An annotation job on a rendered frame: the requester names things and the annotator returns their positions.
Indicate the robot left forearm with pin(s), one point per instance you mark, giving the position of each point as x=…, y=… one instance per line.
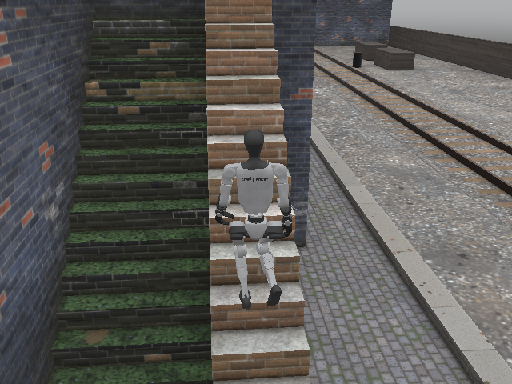
x=220, y=210

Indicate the humanoid robot torso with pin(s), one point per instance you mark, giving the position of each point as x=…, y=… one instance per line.
x=255, y=193

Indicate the right robot hand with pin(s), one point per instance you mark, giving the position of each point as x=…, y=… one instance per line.
x=288, y=230

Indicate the robot right foot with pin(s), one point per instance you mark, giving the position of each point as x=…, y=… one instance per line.
x=274, y=296

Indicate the left robot hand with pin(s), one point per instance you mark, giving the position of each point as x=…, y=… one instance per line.
x=221, y=221

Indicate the robot left upper arm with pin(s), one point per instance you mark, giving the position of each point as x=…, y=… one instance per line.
x=228, y=173

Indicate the robot right upper arm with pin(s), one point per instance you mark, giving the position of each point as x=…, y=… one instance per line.
x=280, y=172

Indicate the robot right forearm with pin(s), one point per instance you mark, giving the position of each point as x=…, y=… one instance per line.
x=286, y=214

